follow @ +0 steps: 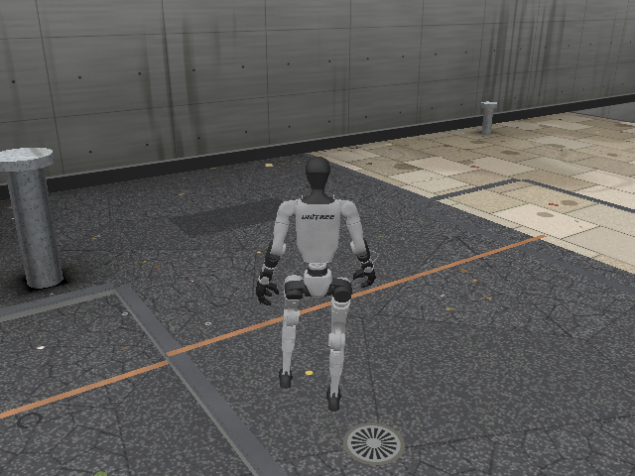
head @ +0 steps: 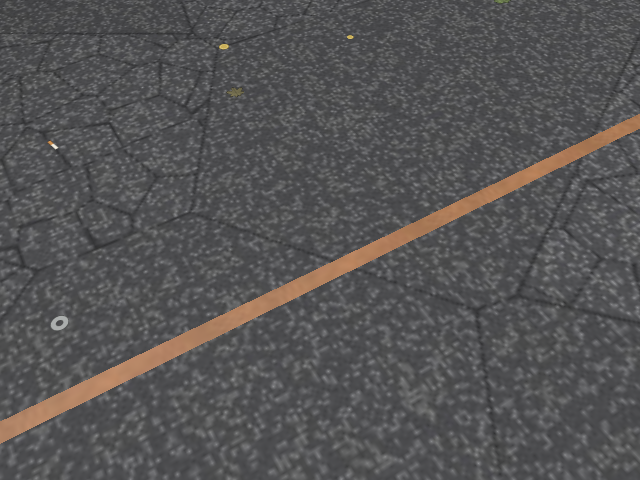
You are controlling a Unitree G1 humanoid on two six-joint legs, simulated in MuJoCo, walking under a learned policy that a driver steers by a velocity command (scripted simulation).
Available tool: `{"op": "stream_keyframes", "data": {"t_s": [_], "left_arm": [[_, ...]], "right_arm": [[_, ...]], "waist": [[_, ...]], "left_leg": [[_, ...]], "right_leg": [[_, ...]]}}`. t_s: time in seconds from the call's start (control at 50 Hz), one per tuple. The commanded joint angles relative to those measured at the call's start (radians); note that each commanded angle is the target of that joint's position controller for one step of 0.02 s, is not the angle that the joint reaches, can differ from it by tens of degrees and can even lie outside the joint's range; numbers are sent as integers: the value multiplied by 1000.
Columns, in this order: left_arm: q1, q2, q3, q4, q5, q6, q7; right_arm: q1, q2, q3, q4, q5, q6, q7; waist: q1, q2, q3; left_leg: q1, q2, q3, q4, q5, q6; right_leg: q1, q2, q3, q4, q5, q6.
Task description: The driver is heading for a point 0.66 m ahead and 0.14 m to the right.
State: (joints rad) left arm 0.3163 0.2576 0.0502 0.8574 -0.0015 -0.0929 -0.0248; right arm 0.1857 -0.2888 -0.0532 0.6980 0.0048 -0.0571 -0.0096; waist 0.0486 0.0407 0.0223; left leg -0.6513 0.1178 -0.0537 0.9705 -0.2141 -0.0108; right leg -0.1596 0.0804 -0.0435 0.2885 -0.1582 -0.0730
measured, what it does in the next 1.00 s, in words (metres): walks ahead, turning right: left foot, then right foot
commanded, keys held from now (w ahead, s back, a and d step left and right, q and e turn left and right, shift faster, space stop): w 0.14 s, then w+e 0.68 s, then no key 0.18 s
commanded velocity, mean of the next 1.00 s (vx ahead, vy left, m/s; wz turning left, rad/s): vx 0.47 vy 0.00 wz -0.33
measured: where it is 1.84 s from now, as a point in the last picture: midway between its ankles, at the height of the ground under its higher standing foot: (388, 397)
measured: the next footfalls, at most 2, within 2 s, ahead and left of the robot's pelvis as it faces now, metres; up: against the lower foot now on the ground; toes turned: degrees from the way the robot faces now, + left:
left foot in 0.24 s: +0.32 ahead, +0.16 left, +0.00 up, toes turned +0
right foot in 0.80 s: +0.57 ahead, -0.15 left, +0.00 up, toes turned -24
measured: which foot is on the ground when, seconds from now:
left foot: up 0.00-0.22, down 0.24-0.78, up 0.80-1.00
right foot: down 0.00-0.26, up 0.28-0.78, down 0.80-1.00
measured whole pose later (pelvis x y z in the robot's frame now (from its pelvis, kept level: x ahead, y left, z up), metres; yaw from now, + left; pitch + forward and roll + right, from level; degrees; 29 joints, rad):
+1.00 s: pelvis +0.52 -0.05 +0.00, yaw -24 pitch +2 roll +0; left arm 0.23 0.27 0.07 0.75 0.00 -0.04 -0.02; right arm 0.14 -0.30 -0.07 0.75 0.00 -0.08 -0.02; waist 0.02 0.03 0.07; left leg -0.59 0.10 -0.03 1.10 -0.35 -0.04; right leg -0.27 0.09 0.00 0.40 -0.16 -0.10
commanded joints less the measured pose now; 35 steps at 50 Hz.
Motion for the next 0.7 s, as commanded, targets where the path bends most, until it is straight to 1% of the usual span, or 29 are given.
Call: {"op": "stream_keyframes", "data": {"t_s": [0.02, 0.06, 0.1, 0.14, 0.16, 0.18, 0.2, 0.22, 0.24, 0.26, 0.28, 0.3, 0.32, 0.34, 0.36, 0.38, 0.4, 0.42, 0.46, 0.48, 0.54, 0.58, 0.64, 0.68, 0.7], "left_arm": [[-62, 164, 35, -70, -9, -13, 12], [-23, 178, 37, -54, -15, -6, 13], [23, 187, 38, -34, -20, 2, 13], [46, 192, 39, -18, -23, 14, 14], [56, 195, 41, -11, -25, 20, 16], [55, 201, 43, -6, -27, 27, 19], [45, 210, 46, -5, -26, 33, 22], [20, 214, 46, -9, -28, 37, 24], [17, 182, 34, -16, -19, 37, 25], [17, 106, 5, -50, 11, 33, 25], [147, 29, -15, -58, -14, 14, 20], [85, 147, 12, -39, -37, 8, 19], [2, 180, 26, -65, -46, 7, 17], [-36, 164, 26, -71, -39, 10, 21], [-47, 153, 31, -72, -27, 19, 23], [-22, 136, 33, -67, -29, 31, 21], [-9, 116, 31, -63, -33, 43, 21], [-10, 99, 30, -65, -33, 54, 22], [-44, 87, 31, -82, -27, 67, 24], [-65, 84, 32, -91, -25, 69, 23], [-130, 69, 27, -112, -21, 63, 8], [-201, 55, 20, -135, -18, 59, -5], [-296, 46, 12, -178, -18, 57, -22], [-333, 54, 13, -205, -20, 57, -32], [-336, 60, 16, -216, -20, 57, -37]], "right_arm": [[-30, -34, -2, -60, -2, -14, 5], [-100, -24, 3, -74, 3, -21, 13], [-157, -29, 3, -91, 10, -26, 22], [-198, -40, 0, -110, 14, -30, 32], [-212, -48, -3, -120, 13, -33, 37], [-203, -60, -8, -123, 12, -37, 41], [-166, -75, -15, -116, 11, -41, 42], [-77, -98, -29, -92, 7, -44, 39], [73, -149, -55, -52, -1, -45, 29], [256, -230, -75, -31, -18, -41, 16], [267, -264, -79, -15, -21, -32, 22], [250, -159, -55, -27, -13, -30, 22], [192, -122, -42, -27, -7, -31, 19], [127, -102, -33, -29, -10, -34, 20], [80, -76, -27, -26, -12, -39, 22], [53, -66, -26, -21, -19, -47, 22], [39, -58, -27, -14, -19, -54, 22], [32, -60, -30, -5, -18, -60, 20], [35, -78, -38, 13, -22, -67, 14], [44, -85, -41, 23, -24, -66, 10], [57, -106, -48, 43, -23, -58, 0], [77, -122, -54, 55, -18, -51, -6], [127, -143, -63, 83, -6, -34, -10], [145, -155, -69, 98, 5, -19, -9], [142, -164, -72, 101, 9, -11, -10]], "waist": [[-21, -88, -2], [9, -85, 7], [35, -89, 16], [41, -96, 28], [38, -99, 33], [22, -105, 28], [-6, -116, 12], [-64, -117, -34], [-132, -97, -141], [-194, 38, -313], [-122, 303, -417], [-163, 164, -333], [-156, 111, -202], [-124, 49, -136], [-96, 51, -82], [-67, 75, -66], [-53, 73, -57], [-44, 61, -42], [-39, 35, -14], [-42, 26, -4], [-59, 16, 15], [-86, 4, 36], [-122, -8, 71], [-127, -2, 82], [-118, 6, 76]], "left_leg": [[18, 13, 11, -179, 182, -11], [56, -13, 34, -300, 273, -10], [61, -29, 40, -362, 299, -6], [41, -38, 35, -411, 261, 12], [48, -44, 29, -432, 223, 23], [73, -52, 26, -455, 185, 34], [132, -67, 33, -474, 151, 45], [266, -92, 56, -513, 148, 64], [505, -72, 45, -501, 171, 96], [809, 141, -174, -464, 195, 159], [1043, 317, -591, -589, -35, 289], [975, 283, -588, -644, -174, 257], [854, 256, -437, -664, -158, 219], [729, 217, -337, -695, -75, 203], [635, 183, -252, -733, -9, 197], [570, 164, -186, -767, 36, 189], [534, 153, -139, -796, 72, 192], [512, 152, -93, -815, 118, 196], [505, 154, -19, -837, 190, 201], [516, 153, 15, -841, 216, 201], [545, 132, 119, -851, 251, 184], [562, 131, 171, -855, 259, 173], [649, 159, 212, -838, 284, 168], [721, 177, 233, -798, 350, 158], [746, 183, 246, -763, 438, 149]], "right_leg": [[-25, -249, 156, -162, 214, -158], [-10, -238, 123, -154, 213, -138], [39, -262, 130, -137, 196, -135], [112, -295, 146, -104, 201, -126], [135, -310, 165, -79, 216, -118], [155, -322, 182, -50, 239, -109], [163, -324, 193, -9, 294, -98], [145, -298, 176, 86, 414, -79], [65, -240, 140, 266, 435, -47], [-140, -157, 86, 596, 129, -1], [-481, -29, 98, 877, -427, 42], [-579, -82, 182, 983, -412, 42], [-620, -121, 165, 992, -316, 38], [-586, -161, 147, 964, -233, 45], [-556, -186, 149, 917, -177, 52], [-498, -207, 154, 896, -136, 58], [-471, -212, 150, 885, -115, 65], [-471, -214, 148, 875, -98, 72], [-514, -218, 158, 830, -34, 83], [-540, -217, 164, 790, 5, 88], [-543, -208, 137, 620, 150, 88], [-526, -200, 93, 515, 209, 80], [-548, -191, 50, 414, 194, 56], [-562, -179, 22, 374, 131, 33], [-543, -164, 2, 359, 87, 17]]}}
